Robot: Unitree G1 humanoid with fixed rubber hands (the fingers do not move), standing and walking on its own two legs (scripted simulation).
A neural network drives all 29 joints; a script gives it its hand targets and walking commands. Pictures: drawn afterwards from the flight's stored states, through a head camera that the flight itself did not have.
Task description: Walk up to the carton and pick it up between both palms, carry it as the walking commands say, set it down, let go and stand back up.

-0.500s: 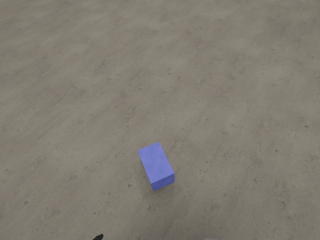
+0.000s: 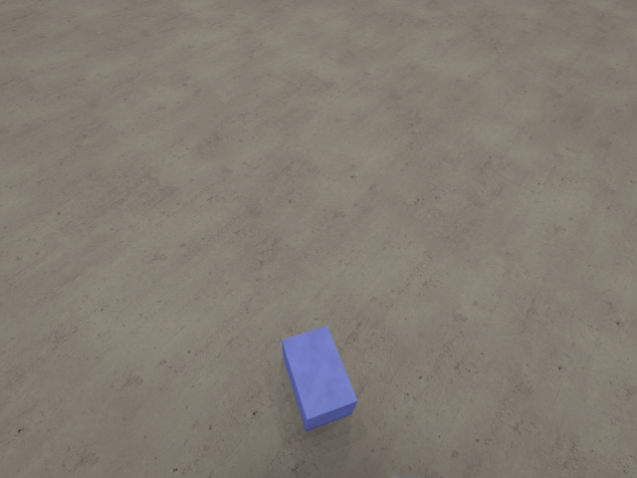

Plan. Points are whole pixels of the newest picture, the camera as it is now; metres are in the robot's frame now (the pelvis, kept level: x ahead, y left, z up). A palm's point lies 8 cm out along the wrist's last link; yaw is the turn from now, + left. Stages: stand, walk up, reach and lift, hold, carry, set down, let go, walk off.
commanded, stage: walk up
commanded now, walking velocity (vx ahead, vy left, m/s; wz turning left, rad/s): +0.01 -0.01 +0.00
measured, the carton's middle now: (316, 377) +0.48 +0.00 -0.71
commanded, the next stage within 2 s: none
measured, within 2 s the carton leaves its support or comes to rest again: neither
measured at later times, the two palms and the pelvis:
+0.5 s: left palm out of the picture +0.05 +0.23 -0.16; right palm out of the picture +0.01 -0.26 -0.16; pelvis +0.00 -0.01 -0.02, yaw +1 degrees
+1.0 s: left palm out of the picture -0.04 +0.20 -0.15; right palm out of the picture -0.04 -0.23 -0.15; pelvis -0.02 -0.01 +0.00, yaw +0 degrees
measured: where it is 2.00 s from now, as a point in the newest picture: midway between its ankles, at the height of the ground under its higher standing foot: outside the picture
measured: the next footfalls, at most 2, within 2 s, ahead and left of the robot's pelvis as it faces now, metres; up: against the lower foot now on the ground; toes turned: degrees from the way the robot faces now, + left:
right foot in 0.16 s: +0.09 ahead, -0.13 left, +0.00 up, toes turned -7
right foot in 0.82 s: -0.01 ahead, -0.14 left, +0.00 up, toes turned -3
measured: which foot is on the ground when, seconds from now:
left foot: down 0.00-1.00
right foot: up 0.00-0.14, down 0.16-0.54, up 0.56-0.80, down 0.82-1.00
